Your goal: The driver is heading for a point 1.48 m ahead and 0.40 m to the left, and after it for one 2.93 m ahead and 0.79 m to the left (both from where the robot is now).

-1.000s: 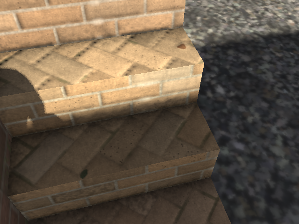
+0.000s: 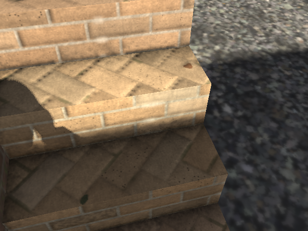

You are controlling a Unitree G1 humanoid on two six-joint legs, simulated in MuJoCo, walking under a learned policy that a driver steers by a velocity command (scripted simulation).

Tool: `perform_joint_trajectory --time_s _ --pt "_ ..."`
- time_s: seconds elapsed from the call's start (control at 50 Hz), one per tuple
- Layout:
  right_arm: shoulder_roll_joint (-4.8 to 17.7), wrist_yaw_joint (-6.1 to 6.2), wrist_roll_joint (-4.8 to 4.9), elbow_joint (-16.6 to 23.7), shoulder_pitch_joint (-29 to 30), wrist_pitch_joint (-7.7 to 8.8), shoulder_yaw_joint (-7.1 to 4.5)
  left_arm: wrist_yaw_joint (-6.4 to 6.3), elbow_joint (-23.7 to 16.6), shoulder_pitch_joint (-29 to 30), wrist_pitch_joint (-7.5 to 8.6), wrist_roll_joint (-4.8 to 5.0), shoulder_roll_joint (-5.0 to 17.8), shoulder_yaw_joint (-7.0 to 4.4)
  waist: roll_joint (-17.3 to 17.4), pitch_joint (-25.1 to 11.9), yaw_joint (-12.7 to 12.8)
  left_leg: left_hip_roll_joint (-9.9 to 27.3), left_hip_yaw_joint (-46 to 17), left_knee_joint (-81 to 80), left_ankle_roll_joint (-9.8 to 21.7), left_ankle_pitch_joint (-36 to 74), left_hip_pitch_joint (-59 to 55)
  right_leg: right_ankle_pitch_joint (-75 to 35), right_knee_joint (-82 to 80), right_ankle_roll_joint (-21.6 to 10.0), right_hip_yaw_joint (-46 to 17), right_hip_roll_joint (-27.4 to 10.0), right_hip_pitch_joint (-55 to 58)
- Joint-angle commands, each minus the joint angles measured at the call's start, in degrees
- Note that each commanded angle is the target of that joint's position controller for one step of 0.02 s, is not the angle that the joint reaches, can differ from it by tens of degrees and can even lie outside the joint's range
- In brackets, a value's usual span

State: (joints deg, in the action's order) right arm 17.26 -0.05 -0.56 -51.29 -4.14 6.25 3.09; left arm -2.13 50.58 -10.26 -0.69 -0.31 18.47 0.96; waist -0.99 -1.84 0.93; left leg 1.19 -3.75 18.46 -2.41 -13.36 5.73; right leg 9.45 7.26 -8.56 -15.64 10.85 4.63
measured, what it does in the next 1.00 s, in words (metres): stands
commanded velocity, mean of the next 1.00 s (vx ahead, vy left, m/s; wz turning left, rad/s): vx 0.49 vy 0.00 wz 0.00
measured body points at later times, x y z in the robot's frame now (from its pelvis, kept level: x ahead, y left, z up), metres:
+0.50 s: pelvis -0.01 -0.02 +0.00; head -0.01 -0.01 +0.45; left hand +0.09 +0.26 -0.13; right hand +0.15 -0.28 -0.10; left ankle -0.04 +0.15 -0.74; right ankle -0.09 -0.05 -0.75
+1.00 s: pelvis -0.02 +0.00 +0.00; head -0.02 +0.01 +0.45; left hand +0.07 +0.28 -0.13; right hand +0.10 -0.26 -0.12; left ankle -0.04 +0.15 -0.75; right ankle -0.09 -0.05 -0.75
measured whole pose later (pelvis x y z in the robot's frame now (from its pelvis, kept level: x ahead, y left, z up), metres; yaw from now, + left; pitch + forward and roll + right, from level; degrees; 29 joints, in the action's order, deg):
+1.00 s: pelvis -0.02 +0.00 +0.00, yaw -1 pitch +0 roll +0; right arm 15.2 1.4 0.1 -54.7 -8.5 2.6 2.5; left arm -2.2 56.3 -12.0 2.2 0.2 18.1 2.6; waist -1.0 -1.4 0.2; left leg 2.2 -2.2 18.2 -2.5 -12.0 6.7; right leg 7.3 5.9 -8.5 -16.5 11.2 4.0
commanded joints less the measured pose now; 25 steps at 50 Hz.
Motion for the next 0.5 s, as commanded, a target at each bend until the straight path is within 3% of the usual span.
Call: perform_joint_trajectory --time_s 0.02,0.4,0.42,0.46,0.5 --pt "7.7 0.18 0.01 3.6 3.5 0.72 -1.69 -0.15 -2.9 0.6 0.54 -0.03 7.5 -1.52 1.2 -2.8 0.1 2.1 -1.5 0.6 0.0 16.7 -0.5 -40.1 5.3 7.5 -4.2 -11.5 1.8" --pt "8.0 0.44 -0.24 2.9 3.2 0.25 -1.78 0.2 -2.9 -0.6 -0.28 -0.37 7.5 -1.09 0.8 -1.7 0.4 2.4 -0.7 0.2 -0.7 10.8 2.1 -38.8 3.7 7.9 -5.6 -12.0 2.7" --pt "6.4 2.12 1.64 2.2 2.9 -2.37 -1.46 0.58 -0.9 -0.3 1.93 -0.12 7.1 -0.65 -1.0 0.4 0.6 3.5 0.4 2.7 0.9 13.2 1.9 -47.8 3.6 8.1 -5.2 -14.5 1.0" --pt "7.0 2.61 1.62 2.3 0.5 -3.65 -1.78 0.47 0.2 -1.6 2.99 0.27 7.0 -0.42 -2.1 -2.4 -0.5 3.0 0.9 3.9 1.3 10.6 1.6 -53.5 5.6 8.9 -5.0 -14.7 3.2" --pt "7.5 2.3 1.08 1.8 0.1 -3.74 -2.1 0.37 0.1 -0.3 2.55 -0.23 6.9 -0.2 -0.7 -3.4 -0.8 2.8 0.9 3.7 1.7 9.2 1.6 -51.3 6.0 8.7 -5.2 -14.8 3.2"
Velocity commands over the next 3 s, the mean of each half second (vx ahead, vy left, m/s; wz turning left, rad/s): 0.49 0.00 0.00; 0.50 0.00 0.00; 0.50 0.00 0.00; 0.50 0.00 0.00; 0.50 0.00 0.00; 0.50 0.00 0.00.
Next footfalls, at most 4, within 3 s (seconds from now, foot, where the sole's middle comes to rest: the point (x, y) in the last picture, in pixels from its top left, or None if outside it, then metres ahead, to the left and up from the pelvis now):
none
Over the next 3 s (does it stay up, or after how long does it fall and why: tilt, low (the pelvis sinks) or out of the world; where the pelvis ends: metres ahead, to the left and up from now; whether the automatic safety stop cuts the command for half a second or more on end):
stays up -0.02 0.00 0.00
